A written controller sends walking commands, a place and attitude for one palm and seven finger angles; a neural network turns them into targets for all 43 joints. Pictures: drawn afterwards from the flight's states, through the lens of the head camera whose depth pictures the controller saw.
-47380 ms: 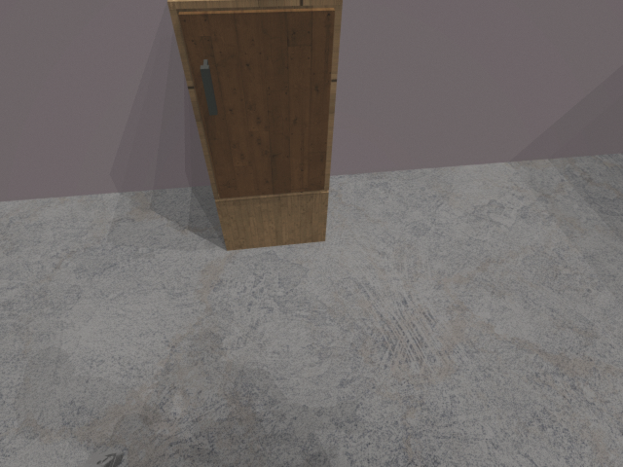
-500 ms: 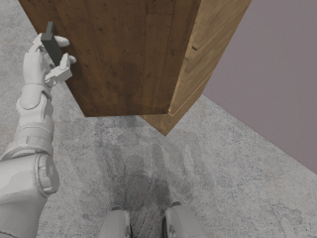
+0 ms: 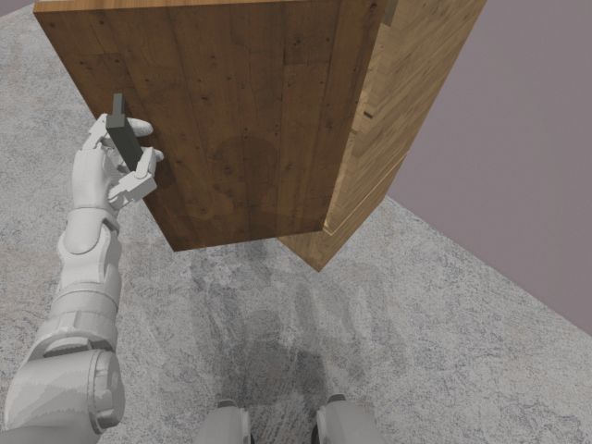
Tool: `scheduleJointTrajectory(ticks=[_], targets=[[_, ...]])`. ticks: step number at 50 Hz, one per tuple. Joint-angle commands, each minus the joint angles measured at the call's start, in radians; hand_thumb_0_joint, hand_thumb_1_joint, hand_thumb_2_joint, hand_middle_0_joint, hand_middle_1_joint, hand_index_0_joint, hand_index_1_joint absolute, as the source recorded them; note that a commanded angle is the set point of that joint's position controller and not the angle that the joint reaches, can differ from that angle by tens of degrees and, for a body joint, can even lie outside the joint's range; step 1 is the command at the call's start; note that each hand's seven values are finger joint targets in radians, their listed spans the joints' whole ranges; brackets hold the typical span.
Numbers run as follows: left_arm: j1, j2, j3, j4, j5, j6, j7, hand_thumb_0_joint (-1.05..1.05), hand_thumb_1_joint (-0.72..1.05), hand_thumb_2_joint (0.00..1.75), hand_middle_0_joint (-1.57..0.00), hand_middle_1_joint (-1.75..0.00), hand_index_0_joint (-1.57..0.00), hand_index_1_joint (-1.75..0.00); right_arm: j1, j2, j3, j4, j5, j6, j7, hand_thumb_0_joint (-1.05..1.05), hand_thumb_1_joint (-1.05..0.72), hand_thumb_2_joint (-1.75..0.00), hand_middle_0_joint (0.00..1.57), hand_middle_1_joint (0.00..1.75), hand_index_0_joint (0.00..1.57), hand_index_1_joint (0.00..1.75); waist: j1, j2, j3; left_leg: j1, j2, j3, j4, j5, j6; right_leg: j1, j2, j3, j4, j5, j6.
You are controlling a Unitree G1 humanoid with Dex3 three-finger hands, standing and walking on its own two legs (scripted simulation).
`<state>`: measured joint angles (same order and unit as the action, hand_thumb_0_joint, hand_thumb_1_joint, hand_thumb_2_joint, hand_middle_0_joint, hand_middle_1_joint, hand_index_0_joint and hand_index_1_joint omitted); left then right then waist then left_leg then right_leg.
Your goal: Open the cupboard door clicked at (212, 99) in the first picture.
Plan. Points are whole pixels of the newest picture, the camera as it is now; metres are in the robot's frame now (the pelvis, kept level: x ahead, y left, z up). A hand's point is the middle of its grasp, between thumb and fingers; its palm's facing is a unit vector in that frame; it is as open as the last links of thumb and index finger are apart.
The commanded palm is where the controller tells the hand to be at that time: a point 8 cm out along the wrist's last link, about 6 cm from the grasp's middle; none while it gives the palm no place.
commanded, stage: pull the door open along its arc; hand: left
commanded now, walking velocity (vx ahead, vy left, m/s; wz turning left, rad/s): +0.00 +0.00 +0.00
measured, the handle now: (133, 143) +0.52 +0.21 +0.05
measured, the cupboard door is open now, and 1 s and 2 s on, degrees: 51 91 93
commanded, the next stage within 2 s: open thumb and fingers to let go in 0.74 s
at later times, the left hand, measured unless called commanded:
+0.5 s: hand (206, 259) +0.34 +0.10 +0.05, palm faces +0.44 -0.90 +0.00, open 6.0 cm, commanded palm +0.27 +0.13 +0.05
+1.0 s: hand (254, 296) +0.29 +0.04 +0.05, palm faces +0.44 -0.90 -0.03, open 6.2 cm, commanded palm +0.24 +0.07 +0.05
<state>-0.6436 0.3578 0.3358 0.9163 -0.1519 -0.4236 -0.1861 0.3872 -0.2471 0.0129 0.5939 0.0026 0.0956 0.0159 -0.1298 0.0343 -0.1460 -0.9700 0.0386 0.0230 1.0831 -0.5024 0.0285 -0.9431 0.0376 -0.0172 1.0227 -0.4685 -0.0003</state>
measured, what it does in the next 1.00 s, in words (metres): shifts its weight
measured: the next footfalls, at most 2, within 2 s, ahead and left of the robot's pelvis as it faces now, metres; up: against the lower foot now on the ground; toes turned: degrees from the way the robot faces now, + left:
none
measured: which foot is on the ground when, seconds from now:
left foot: down 0.00-1.00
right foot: down 0.00-1.00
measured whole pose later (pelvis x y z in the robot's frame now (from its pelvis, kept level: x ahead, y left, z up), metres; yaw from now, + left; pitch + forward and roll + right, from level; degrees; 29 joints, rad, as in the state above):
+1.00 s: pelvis -0.01 -0.05 +0.01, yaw +5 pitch +13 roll +1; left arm 0.06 -0.11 -0.21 0.24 0.09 -0.31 0.58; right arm 0.19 -0.18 -0.01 0.59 -0.08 -0.04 0.01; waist -0.01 0.03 -0.16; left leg -0.78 0.01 -0.04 1.02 -0.47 -0.05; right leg -0.77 0.01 -0.08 1.05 -0.51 -0.07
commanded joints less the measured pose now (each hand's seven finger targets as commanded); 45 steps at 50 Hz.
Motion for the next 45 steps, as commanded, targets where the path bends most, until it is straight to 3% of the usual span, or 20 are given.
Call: scheduleJointTrajectory(ticks=[1, 3, 4, 5, 6, 8, 9, 11, 12, 15, 16, 18, 22, 24, 27, 36, 39, 41, 42, 45], targets=[[-0.048, 0.123, -0.022, -0.339, -0.036, -0.052, -0.006, 0.0, 0.9, 0.9, -0.4, -1.35, -0.4, -1.35, 0.067, -0.165, -0.069, -0.115, 0.012, -0.033, -0.002, 0.0, -0.9, -0.9, 0.2, 0.3, 0.2, 0.3, 0.063, 0.033, -0.436, 0.358, -0.023, -0.037, -0.133, 0.516, -0.01, 0.296, 0.017, -0.027, -0.101, 0.473, -0.023], [0.049, 0.09, -0.035, -0.397, -0.045, -0.047, 0.005, 0.0, 0.9, 0.9, -0.4, -1.35, -0.4, -1.35, 0.039, -0.157, -0.07, -0.127, 0.016, -0.037, 0.0, 0.0, -0.9, -0.9, 0.2, 0.3, 0.2, 0.3, 0.071, 0.008, -0.401, 0.347, -0.025, -0.028, -0.144, 0.495, -0.01, 0.313, 0.013, -0.026, -0.111, 0.475, -0.019], [0.056, 0.059, 0.104, -0.451, -0.116, -0.042, 0.15, 0.0, 0.9, 0.9, -0.4, -1.35, -0.4, -1.35, 0.001, -0.126, -0.067, -0.134, 0.007, -0.051, -0.002, 0.0, -0.9, -0.9, 0.2, 0.3, 0.2, 0.3, 0.152, -0.003, -0.378, 0.296, -0.029, -0.019, -0.161, 0.469, -0.022, 0.334, 0.012, -0.038, -0.114, 0.445, -0.018], [0.117, -0.018, 0.024, -0.456, -0.085, -0.032, 0.223, 0.0, 0.9, 0.9, -0.4, -1.35, -0.4, -1.35, -0.008, -0.122, -0.065, -0.136, -0.001, -0.062, 0.002, 0.0, -0.9, -0.9, 0.2, 0.3, 0.2, 0.3, 0.121, -0.019, -0.359, 0.292, -0.03, -0.018, -0.161, 0.446, -0.026, 0.325, 0.012, -0.042, -0.111, 0.431, -0.013], [0.146, -0.021, 0.031, -0.473, -0.064, -0.032, 0.283, 0.0, 0.9, 0.9, -0.4, -1.35, -0.4, -1.35, -0.01, -0.12, -0.064, -0.132, -0.007, -0.07, 0.006, 0.0, -0.9, -0.9, 0.2, 0.3, 0.2, 0.3, 0.127, -0.038, -0.334, 0.276, -0.029, -0.023, -0.162, 0.434, -0.029, 0.323, 0.011, -0.045, -0.108, 0.417, -0.017], [0.175, -0.059, 0.008, -0.535, -0.01, -0.038, 0.395, 0.0, 0.9, 0.9, -0.4, -1.35, -0.4, -1.35, -0.027, -0.11, -0.065, -0.129, -0.025, -0.073, 0.013, 0.0, -0.9, -0.9, 0.2, 0.3, 0.2, 0.3, 0.133, -0.022, -0.355, 0.285, -0.03, -0.02, -0.157, 0.447, -0.034, 0.332, 0.002, -0.038, -0.09, 0.43, -0.018], [0.187, -0.093, -0.023, -0.573, 0.021, -0.04, 0.446, 0.0, 0.9, 0.9, -0.4, -1.35, -0.4, -1.35, -0.038, -0.102, -0.065, -0.131, -0.035, -0.075, 0.017, 0.0, -0.9, -0.9, 0.2, 0.3, 0.2, 0.3, 0.136, 0.006, -0.368, 0.3, -0.031, -0.017, -0.154, 0.455, -0.036, 0.33, -0.002, -0.035, -0.085, 0.434, -0.02], [0.21, -0.142, -0.068, -0.625, 0.078, -0.037, 0.545, 0.0, 0.9, 0.9, -0.4, -1.35, -0.4, -1.35, -0.053, -0.094, -0.068, -0.135, -0.05, -0.076, 0.025, 0.0, -0.9, -0.9, 0.2, 0.3, 0.2, 0.3, 0.136, -0.024, -0.369, 0.302, -0.029, -0.021, -0.144, 0.474, -0.036, 0.339, -0.004, -0.036, -0.079, 0.447, -0.024], [0.227, -0.184, -0.105, -0.649, 0.113, -0.032, 0.593, 0.0, 0.9, 0.9, -0.4, -1.35, -0.4, -1.35, -0.066, -0.084, -0.068, -0.137, -0.057, -0.074, 0.028, 0.0, -0.9, -0.9, 0.2, 0.3, 0.2, 0.3, 0.143, 0.004, -0.382, 0.316, -0.03, -0.019, -0.145, 0.485, -0.038, 0.342, -0.008, -0.035, -0.073, 0.453, -0.026], [0.254, -0.286, -0.216, -0.69, 0.193, -0.011, 0.706, 0.0, 0.9, 0.9, -0.4, -1.35, -0.4, -1.35, -0.098, -0.074, -0.071, -0.136, -0.07, -0.072, 0.033, 0.0, -0.9, -0.9, 0.2, 0.3, 0.2, 0.3, 0.123, -0.032, -0.363, 0.327, -0.029, -0.025, -0.143, 0.454, -0.037, 0.334, -0.01, -0.037, -0.082, 0.433, -0.027], [0.275, -0.308, -0.252, -0.699, 0.213, -0.007, 0.72, 0.0, 0.9, 0.9, -0.4, -1.35, -0.4, -1.35, -0.101, -0.074, -0.075, -0.14, -0.073, -0.074, 0.031, 0.0, -0.9, -0.9, 0.2, 0.3, 0.2, 0.3, 0.114, -0.082, -0.362, 0.321, -0.029, -0.03, -0.142, 0.442, -0.033, 0.347, -0.008, -0.037, -0.09, 0.435, -0.027], [0.281, -0.342, -0.307, -0.741, 0.237, -0.009, 0.736, 0.0, 0.9, 0.9, -0.4, -1.35, -0.4, -1.35, -0.13, -0.067, -0.076, -0.14, -0.074, -0.076, 0.025, 0.0, -0.9, -0.9, 0.2, 0.3, 0.2, 0.3, 0.112, -0.054, -0.36, 0.337, -0.034, -0.024, -0.147, 0.402, -0.031, 0.354, -0.015, -0.027, -0.103, 0.422, -0.028], [0.299, -0.384, -0.371, -0.771, 0.244, -0.012, 0.741, 0.0, 0.9, 0.9, -0.4, -1.35, -0.4, -1.35, -0.173, -0.054, -0.068, -0.14, -0.073, -0.085, 0.008, 0.0, -0.9, -0.9, 0.2, 0.3, 0.2, 0.3, 0.107, -0.076, -0.305, 0.325, -0.04, -0.026, -0.162, 0.321, -0.026, 0.362, -0.023, -0.017, -0.135, 0.364, -0.028], [0.37, -0.437, -0.422, -0.795, 0.239, -0.013, 0.742, 0.0, 0.9, 0.9, -0.4, -1.35, -0.4, -1.35, -0.193, -0.046, -0.064, -0.147, -0.072, -0.095, 0.008, 0.0, -0.9, -0.9, 0.2, 0.3, 0.2, 0.3, 0.115, -0.054, -0.302, 0.342, -0.042, -0.025, -0.167, 0.325, -0.028, 0.366, -0.023, -0.023, -0.137, 0.361, -0.032], [0.434, -0.473, -0.468, -0.813, 0.24, -0.008, 0.745, 0.0, 0.9, 0.9, -0.4, -1.35, -0.4, -1.35, -0.21, -0.037, -0.062, -0.151, -0.073, -0.11, 0.007, 0.0, -0.9, -0.9, 0.2, 0.3, 0.2, 0.3, 0.113, -0.101, -0.281, 0.326, -0.044, -0.026, -0.166, 0.303, -0.025, 0.38, -0.029, -0.016, -0.151, 0.357, -0.029], [0.654, -0.577, -0.609, -0.919, 0.278, 0.033, 0.756, 0.0, 0.9, 0.9, -0.4, -1.35, -0.4, -1.35, -0.246, -0.011, -0.048, -0.184, -0.077, -0.166, 0.008, 0.0, -0.9, -0.9, 0.2, 0.3, 0.2, 0.3, 0.119, -0.099, -0.261, 0.315, -0.054, -0.026, -0.158, 0.265, -0.022, 0.391, -0.043, -0.002, -0.176, 0.336, -0.029], [0.671, -0.582, -0.619, -0.959, 0.266, 0.052, 0.76, 0.0, 0.9, 0.9, -0.4, -1.35, -0.4, -1.35, -0.254, -0.009, -0.043, -0.182, -0.073, -0.18, 0.006, 0.0, -0.9, -0.9, 0.2, 0.3, 0.2, 0.3, 0.113, -0.114, -0.241, 0.309, -0.057, -0.031, -0.154, 0.245, -0.025, 0.391, -0.053, 0.011, -0.19, 0.339, -0.02], [0.588, -0.543, -0.582, -0.951, 0.266, 0.061, 0.777, 0.0, 0.9, 0.9, -0.4, -1.35, -0.4, -1.35, -0.253, -0.011, -0.041, -0.169, -0.076, -0.184, -0.003, 0.0, -0.9, -0.9, 0.2, 0.3, 0.2, 0.3, 0.101, -0.124, -0.222, 0.288, -0.061, -0.034, -0.138, 0.217, -0.025, 0.371, -0.062, 0.031, -0.206, 0.308, -0.012], [0.482, -0.505, -0.547, -0.943, 0.261, 0.058, 0.789, 0.0, 0.9, 0.9, -0.4, -1.35, -0.4, -1.35, -0.262, -0.015, -0.039, -0.153, -0.077, -0.184, -0.01, 0.0, -0.9, -0.9, 0.2, 0.3, 0.2, 0.3, 0.087, -0.127, -0.207, 0.269, -0.063, -0.037, -0.126, 0.19, -0.025, 0.348, -0.072, 0.053, -0.217, 0.275, -0.004], [0.533, -0.516, -0.531, -0.9, 0.262, 0.049, 0.789, 0.0, 0.69, 0.81, -0.38, -1.33, -0.38, -1.33, -0.267, -0.005, -0.04, -0.148, -0.08, -0.187, -0.014, 0.0, -0.9, -0.9, 0.2, 0.3, 0.2, 0.3, 0.109, -0.127, -0.227, 0.257, -0.068, -0.036, -0.125, 0.187, -0.028, 0.37, -0.081, 0.069, -0.219, 0.275, -0.002]])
